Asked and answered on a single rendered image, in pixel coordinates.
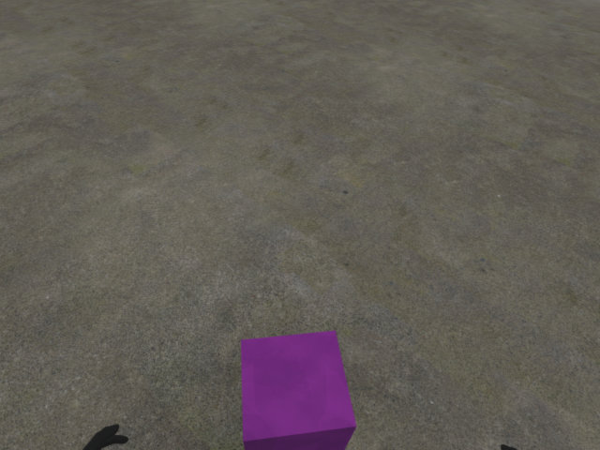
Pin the carton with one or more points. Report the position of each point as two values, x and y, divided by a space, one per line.
294 393

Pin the robot left hand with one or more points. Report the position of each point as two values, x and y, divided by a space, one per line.
106 437

